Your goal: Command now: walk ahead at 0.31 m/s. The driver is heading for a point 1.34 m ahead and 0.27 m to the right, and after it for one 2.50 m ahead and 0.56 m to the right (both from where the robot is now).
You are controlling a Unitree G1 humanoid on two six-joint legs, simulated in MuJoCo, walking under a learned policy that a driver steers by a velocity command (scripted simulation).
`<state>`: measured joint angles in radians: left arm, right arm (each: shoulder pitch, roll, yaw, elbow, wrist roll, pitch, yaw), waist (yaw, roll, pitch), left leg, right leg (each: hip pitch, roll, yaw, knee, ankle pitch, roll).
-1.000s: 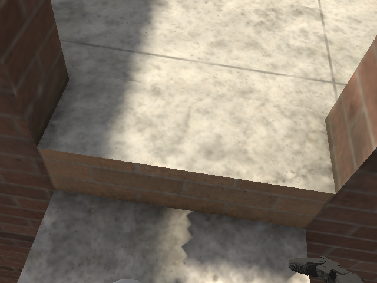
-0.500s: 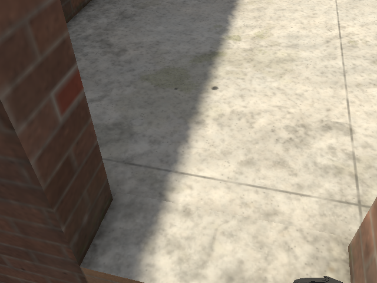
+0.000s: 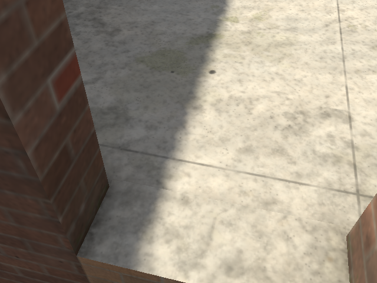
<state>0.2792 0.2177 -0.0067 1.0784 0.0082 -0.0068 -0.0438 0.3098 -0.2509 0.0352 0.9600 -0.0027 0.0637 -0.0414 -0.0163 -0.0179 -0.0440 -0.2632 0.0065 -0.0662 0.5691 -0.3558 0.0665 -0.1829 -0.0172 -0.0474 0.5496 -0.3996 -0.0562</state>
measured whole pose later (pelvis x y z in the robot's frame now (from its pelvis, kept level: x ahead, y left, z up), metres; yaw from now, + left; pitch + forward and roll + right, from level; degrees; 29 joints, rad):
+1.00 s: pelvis +0.27 -0.06 +0.19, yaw +2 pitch +5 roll -1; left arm 0.28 0.21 0.02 0.97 0.00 0.05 0.01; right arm 0.26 -0.22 0.02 0.89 -0.01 -0.02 -0.01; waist 0.00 -0.02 -0.06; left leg -0.34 0.11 0.01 0.50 -0.17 -0.06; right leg -0.24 -0.12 -0.04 0.69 -0.37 0.00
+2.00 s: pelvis +0.51 -0.02 +0.37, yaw -2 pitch +1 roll +0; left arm 0.18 0.20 0.00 0.76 0.01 -0.07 -0.01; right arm 0.45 -0.17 -0.04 1.07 -0.01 -0.08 0.04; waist 0.00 -0.06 -0.12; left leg -0.32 -0.02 0.13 0.61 -0.32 0.07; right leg -0.85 0.00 0.17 1.62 -0.02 -0.15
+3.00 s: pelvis +1.02 -0.06 +0.38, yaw -2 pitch +3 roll -1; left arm 0.31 0.25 0.06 0.87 -0.03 -0.09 0.01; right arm 0.13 -0.25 -0.06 0.68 -0.03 -0.08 0.02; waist 0.02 -0.01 0.02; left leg -0.46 0.03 0.08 0.57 -0.17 0.04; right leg -0.36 0.00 0.06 1.17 -0.51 0.01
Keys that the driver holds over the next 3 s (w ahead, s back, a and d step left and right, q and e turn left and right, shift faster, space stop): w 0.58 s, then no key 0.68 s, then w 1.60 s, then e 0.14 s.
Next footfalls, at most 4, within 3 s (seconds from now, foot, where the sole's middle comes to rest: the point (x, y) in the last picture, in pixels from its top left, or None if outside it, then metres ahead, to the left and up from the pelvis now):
0.32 right None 0.20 -0.24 -0.58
0.96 left None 0.31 0.11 -0.58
1.14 right None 0.24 -0.17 -0.37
1.32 right None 0.23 -0.15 -0.58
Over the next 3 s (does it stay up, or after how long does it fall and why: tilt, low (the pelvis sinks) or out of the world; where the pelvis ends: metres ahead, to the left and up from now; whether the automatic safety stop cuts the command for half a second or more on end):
stays up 1.02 -0.06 0.38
